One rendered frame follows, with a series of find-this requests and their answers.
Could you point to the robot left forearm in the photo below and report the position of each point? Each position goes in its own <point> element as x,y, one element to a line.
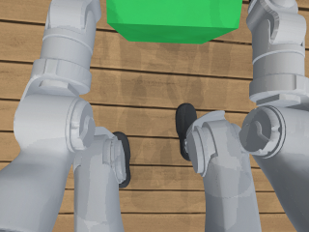
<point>67,47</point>

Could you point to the robot thigh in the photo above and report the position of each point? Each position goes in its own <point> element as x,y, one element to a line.
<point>231,201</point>
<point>96,198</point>

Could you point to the carton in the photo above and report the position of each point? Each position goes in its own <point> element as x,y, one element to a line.
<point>173,21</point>

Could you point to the robot right forearm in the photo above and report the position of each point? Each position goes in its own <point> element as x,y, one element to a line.
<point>278,54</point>

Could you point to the robot left upper arm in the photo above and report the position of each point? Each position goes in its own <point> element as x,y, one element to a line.
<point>50,130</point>

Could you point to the robot right upper arm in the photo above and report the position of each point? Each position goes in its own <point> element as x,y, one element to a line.
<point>278,139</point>

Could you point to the left robot thigh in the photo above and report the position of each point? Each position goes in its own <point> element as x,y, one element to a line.
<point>96,198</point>

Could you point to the right robot thigh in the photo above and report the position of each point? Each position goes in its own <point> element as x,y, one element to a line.
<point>231,201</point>

